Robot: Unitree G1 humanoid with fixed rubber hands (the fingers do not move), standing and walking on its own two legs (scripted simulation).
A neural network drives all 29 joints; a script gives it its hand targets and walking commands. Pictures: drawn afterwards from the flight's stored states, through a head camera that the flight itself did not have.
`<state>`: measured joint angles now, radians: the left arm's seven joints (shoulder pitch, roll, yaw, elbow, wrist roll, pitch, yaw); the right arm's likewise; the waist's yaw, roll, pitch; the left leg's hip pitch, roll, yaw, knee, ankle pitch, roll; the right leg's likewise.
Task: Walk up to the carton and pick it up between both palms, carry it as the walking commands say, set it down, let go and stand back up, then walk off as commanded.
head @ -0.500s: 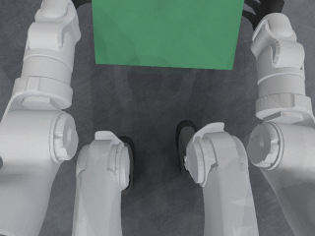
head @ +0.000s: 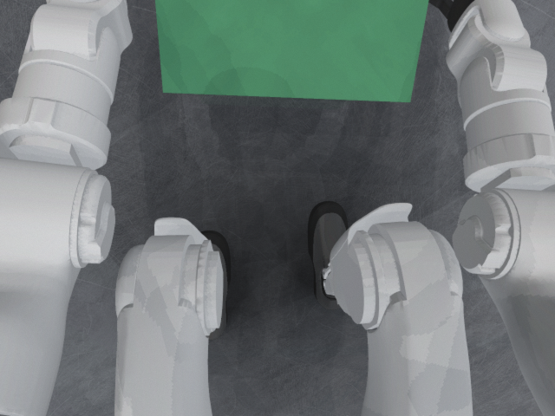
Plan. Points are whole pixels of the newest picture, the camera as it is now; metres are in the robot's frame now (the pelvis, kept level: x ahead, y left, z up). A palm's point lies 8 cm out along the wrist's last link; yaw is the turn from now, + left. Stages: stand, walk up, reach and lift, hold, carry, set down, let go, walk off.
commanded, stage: set down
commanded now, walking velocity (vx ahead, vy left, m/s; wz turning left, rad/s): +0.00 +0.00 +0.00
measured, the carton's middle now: out of the picture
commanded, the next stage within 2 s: none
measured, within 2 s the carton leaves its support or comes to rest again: rests again in 0.88 s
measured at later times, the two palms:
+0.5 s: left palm out of the picture +0.57 +0.13 -0.18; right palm (468, 15) +0.52 -0.25 -0.18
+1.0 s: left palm out of the picture +0.57 +0.13 -0.19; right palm (466, 10) +0.52 -0.25 -0.19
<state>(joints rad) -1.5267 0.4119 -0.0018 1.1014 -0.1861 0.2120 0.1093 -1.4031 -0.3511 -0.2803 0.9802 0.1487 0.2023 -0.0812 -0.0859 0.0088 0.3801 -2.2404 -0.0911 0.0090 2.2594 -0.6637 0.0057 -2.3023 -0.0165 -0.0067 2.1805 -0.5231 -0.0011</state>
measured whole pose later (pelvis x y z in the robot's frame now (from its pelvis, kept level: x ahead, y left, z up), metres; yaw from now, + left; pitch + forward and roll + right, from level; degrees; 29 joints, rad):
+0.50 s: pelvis -0.01 +0.00 +0.00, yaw +0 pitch +33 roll -1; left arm -1.60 0.41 0.00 1.19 -0.18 0.19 0.06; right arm -1.46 -0.39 -0.26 1.07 0.16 0.17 -0.07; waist -0.08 0.01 0.48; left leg -2.20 -0.09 0.00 2.28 -0.66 0.00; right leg -2.26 -0.02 -0.01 2.20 -0.51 -0.01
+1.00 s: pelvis +0.00 +0.00 -0.01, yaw +0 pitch +33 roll -2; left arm -1.58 0.40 0.12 1.12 -0.08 0.18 0.00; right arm -1.48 -0.40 -0.31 1.08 0.12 0.17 -0.01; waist -0.08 0.01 0.51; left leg -2.19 -0.09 0.01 2.30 -0.69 0.02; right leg -2.25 -0.02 -0.01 2.22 -0.54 0.00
